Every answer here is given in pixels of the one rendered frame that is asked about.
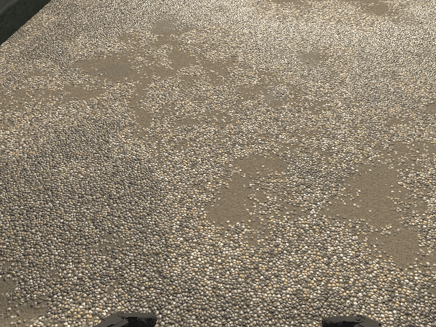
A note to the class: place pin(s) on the left robot hand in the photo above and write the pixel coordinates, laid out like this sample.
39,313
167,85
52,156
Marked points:
121,319

